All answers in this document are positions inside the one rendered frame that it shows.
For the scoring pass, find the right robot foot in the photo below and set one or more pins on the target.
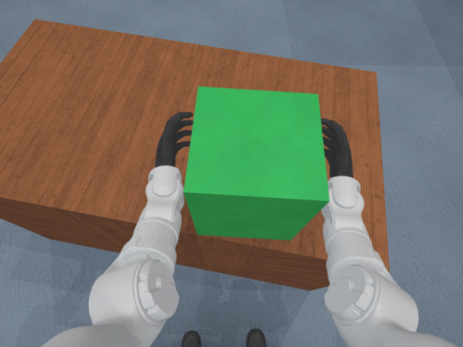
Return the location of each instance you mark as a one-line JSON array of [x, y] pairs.
[[256, 338]]

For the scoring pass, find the robot right forearm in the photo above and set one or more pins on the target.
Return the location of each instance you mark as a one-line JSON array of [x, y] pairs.
[[346, 239]]

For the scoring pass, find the left robot upper arm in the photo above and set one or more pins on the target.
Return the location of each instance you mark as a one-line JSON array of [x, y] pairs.
[[128, 308]]

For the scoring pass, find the left robot foot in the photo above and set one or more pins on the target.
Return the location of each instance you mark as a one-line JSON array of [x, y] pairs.
[[191, 339]]

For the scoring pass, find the pedestal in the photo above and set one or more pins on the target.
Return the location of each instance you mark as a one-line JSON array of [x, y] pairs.
[[82, 111]]

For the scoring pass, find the right robot upper arm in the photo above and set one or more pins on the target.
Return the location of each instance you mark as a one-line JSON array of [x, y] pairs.
[[370, 311]]

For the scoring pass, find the robot foot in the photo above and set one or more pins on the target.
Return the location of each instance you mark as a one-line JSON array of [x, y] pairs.
[[191, 339], [256, 338]]

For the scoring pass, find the right robot hand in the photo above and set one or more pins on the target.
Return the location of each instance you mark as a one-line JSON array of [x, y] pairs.
[[338, 154]]

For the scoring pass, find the robot left forearm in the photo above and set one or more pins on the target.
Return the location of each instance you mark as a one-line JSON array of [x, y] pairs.
[[157, 231]]

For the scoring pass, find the left robot hand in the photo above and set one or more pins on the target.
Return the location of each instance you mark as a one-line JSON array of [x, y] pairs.
[[168, 146]]

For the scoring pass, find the carton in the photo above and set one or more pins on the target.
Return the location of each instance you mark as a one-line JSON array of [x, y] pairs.
[[256, 166]]

